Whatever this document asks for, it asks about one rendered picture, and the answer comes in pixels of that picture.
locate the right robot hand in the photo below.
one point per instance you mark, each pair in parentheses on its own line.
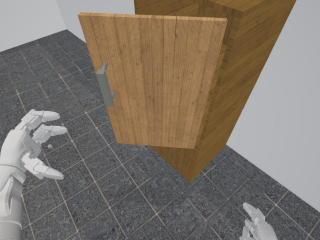
(259,228)

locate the left robot hand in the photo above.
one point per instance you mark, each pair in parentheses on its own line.
(18,143)

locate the handle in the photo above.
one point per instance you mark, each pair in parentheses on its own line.
(104,85)

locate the cupboard door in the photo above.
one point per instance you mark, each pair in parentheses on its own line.
(160,68)

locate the left robot forearm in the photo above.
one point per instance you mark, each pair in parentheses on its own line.
(11,209)

